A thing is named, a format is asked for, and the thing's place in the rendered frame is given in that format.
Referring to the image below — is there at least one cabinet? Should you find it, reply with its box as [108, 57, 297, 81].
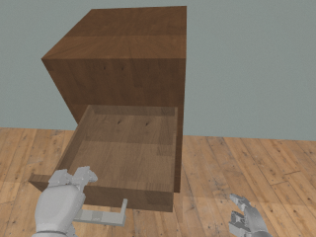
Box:
[41, 6, 187, 194]

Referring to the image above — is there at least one right robot hand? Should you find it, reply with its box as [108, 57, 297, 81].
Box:
[228, 194, 269, 237]

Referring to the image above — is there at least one drawer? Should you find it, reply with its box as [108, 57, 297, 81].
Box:
[28, 105, 178, 213]

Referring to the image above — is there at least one left robot hand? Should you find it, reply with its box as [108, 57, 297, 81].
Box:
[35, 166, 98, 237]

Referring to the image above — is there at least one handle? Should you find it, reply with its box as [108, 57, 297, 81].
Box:
[73, 196, 127, 227]

